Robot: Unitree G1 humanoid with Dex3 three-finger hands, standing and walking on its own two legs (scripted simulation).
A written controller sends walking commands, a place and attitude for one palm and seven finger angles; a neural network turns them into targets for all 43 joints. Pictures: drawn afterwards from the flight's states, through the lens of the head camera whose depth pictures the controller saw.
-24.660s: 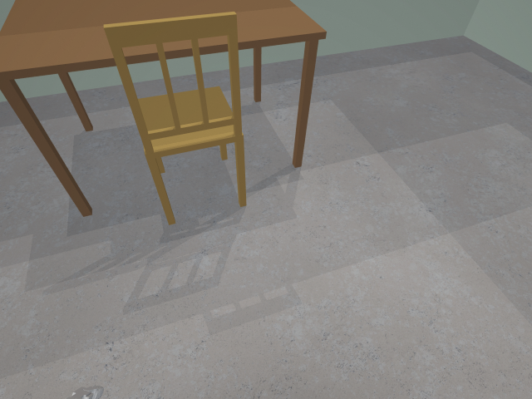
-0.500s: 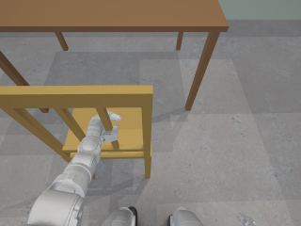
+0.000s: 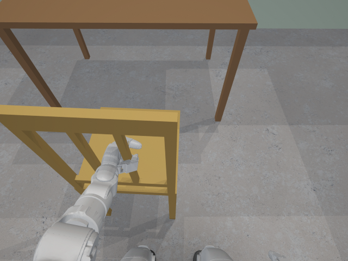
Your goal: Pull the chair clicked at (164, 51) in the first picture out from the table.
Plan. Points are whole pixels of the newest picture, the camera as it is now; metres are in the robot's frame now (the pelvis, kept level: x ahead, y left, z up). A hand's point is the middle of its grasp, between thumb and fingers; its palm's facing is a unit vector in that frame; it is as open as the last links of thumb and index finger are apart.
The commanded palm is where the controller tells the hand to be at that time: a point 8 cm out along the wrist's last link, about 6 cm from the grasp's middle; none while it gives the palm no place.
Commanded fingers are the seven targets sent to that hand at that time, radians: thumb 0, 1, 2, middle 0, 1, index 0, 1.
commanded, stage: step backward, pulling the chair out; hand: left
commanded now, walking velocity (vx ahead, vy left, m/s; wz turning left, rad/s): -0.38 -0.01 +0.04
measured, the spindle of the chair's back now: (92, 158) +0.38 +0.25 -0.08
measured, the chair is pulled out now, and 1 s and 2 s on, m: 0.48 0.69 0.69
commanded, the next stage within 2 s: stop walking, hand still on the chair in 0.16 s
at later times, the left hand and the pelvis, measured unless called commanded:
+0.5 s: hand (122, 228) +0.19 +0.13 -0.05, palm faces -0.06 -0.98 -0.18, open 5.3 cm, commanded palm +0.18 +0.18 -0.04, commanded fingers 0.00 0.90 0.90 -0.50 -1.45 -0.50 -1.45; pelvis -0.11 +0.01 +0.01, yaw +1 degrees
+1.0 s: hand (120, 253) +0.14 +0.12 -0.05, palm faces -0.05 -0.98 -0.19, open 5.3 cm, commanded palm +0.13 +0.17 -0.04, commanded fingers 0.00 0.90 0.90 -0.50 -1.45 -0.50 -1.45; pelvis -0.09 +0.01 +0.01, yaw +1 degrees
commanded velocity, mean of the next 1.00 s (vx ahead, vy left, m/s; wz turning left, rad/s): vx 0.00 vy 0.01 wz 0.01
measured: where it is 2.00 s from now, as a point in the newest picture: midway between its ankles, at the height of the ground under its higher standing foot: outside the picture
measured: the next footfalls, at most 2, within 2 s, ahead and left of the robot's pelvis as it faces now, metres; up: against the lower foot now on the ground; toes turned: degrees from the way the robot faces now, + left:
right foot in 0.02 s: +0.11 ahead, -0.12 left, +0.00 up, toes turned -1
left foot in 0.28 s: -0.05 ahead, +0.13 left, +0.00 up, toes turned +3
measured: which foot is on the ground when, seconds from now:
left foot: down 0.00-0.08, up 0.10-0.26, down 0.28-1.00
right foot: up 0.00-0.00, down 0.02-0.30, up 0.32-0.44, down 0.46-1.00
